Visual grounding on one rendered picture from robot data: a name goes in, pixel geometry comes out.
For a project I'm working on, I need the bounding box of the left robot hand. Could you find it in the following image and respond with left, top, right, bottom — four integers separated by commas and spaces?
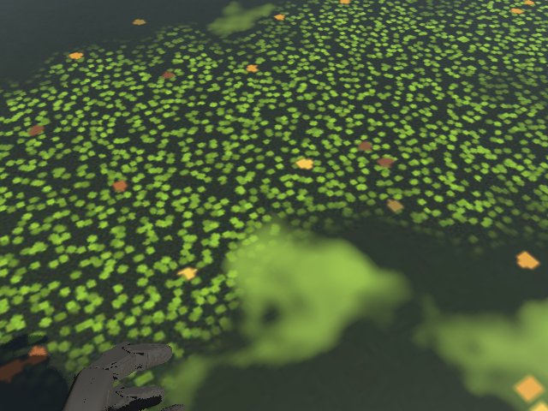
61, 342, 186, 411

